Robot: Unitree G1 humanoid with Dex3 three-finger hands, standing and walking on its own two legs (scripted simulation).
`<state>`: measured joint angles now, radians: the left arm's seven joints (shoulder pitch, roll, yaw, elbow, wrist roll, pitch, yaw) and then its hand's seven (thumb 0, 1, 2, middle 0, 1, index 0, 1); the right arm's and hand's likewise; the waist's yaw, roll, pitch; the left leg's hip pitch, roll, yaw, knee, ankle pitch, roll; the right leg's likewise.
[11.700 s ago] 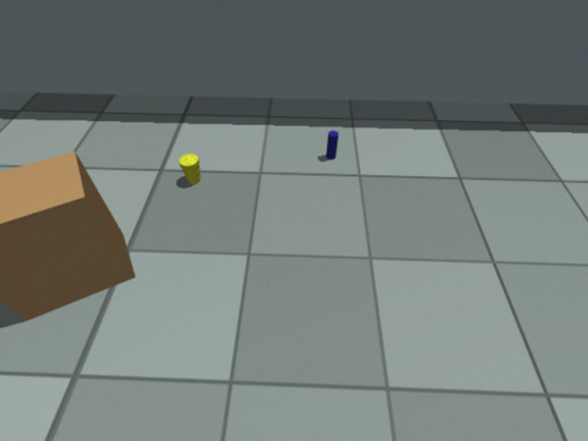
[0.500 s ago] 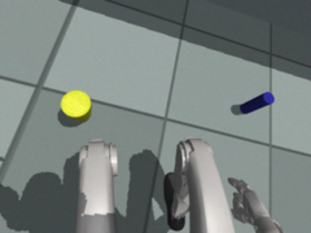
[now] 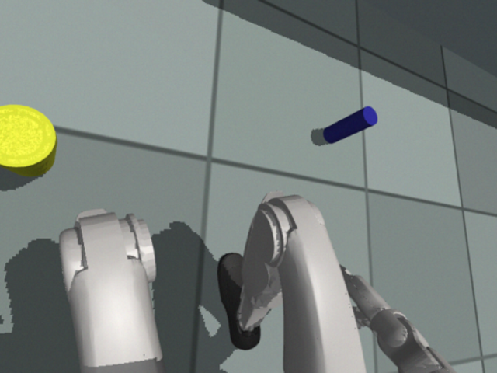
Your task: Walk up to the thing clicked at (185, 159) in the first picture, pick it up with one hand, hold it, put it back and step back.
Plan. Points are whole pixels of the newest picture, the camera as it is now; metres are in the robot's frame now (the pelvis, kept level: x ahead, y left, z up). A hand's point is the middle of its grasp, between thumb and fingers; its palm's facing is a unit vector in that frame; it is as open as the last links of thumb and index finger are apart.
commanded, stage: close in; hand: left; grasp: from the side
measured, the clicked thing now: (25, 149) +0.45 +0.28 -0.24
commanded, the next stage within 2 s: rest palm in 0.60 s
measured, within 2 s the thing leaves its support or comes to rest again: leaves its support in 1.94 s
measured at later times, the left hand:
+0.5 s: hand (6, 167) +0.40 +0.29 -0.19, palm faces +0.24 -0.97 +0.03, open 17.6 cm
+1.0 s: hand (21, 160) +0.42 +0.28 -0.21, palm faces +0.33 -0.94 +0.02, open 15.7 cm
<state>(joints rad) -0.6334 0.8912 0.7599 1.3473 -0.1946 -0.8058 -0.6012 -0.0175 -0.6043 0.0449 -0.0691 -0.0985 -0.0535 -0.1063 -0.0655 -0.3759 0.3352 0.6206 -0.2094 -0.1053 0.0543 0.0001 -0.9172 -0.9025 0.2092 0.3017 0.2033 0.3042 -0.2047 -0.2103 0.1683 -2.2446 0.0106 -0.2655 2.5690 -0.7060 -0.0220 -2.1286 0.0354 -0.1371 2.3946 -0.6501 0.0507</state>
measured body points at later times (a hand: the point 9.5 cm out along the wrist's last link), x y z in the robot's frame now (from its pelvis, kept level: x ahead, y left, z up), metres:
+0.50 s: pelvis -0.01 +0.01 -0.02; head +0.21 +0.19 +0.32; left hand +0.39 +0.34 -0.19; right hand +0.15 -0.24 -0.05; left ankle +0.08 +0.13 -0.27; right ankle +0.13 -0.13 -0.27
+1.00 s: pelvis -0.01 +0.02 -0.02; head +0.23 +0.20 +0.31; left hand +0.40 +0.33 -0.20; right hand +0.15 -0.23 -0.05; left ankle +0.08 +0.13 -0.27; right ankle +0.13 -0.13 -0.27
